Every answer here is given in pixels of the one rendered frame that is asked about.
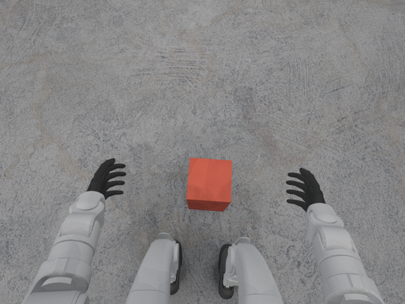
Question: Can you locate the robot left forearm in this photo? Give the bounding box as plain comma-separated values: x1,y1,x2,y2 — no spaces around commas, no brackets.
21,191,106,304

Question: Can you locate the robot right forearm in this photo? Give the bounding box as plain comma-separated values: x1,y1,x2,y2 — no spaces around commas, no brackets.
306,203,385,304

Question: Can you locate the robot left upper arm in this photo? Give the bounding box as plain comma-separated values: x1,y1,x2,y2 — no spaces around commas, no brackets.
24,291,89,304

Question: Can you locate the right robot hand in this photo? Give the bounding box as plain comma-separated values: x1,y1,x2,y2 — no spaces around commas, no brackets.
286,168,326,212

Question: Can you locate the right robot thigh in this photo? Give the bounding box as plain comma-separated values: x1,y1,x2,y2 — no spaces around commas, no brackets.
227,243,284,304

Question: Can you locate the left robot hand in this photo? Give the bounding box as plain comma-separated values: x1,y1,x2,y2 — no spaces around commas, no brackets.
87,158,126,200

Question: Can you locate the carton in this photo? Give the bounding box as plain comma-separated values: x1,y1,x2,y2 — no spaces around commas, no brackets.
186,158,232,212

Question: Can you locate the right robot shin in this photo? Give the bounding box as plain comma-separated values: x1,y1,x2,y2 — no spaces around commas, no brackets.
223,237,251,287

